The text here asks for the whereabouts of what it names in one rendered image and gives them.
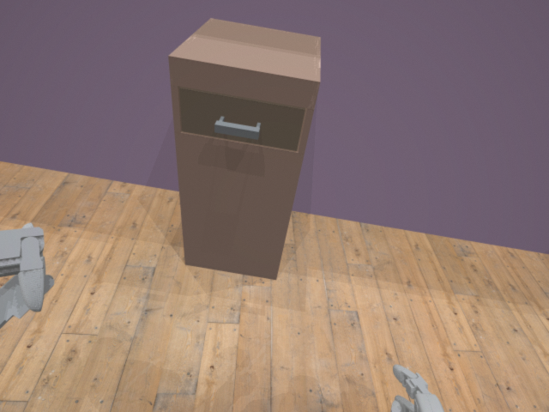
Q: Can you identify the cabinet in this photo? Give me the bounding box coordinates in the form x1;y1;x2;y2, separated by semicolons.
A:
168;18;321;280

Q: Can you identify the handle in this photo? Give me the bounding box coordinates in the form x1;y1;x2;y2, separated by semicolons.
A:
214;116;261;140

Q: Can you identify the drawer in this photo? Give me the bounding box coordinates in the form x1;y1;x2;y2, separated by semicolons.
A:
179;87;305;151

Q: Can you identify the robot right hand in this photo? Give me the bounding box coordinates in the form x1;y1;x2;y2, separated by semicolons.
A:
390;365;444;412

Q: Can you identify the robot left hand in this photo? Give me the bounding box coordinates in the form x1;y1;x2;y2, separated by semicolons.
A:
0;223;54;329

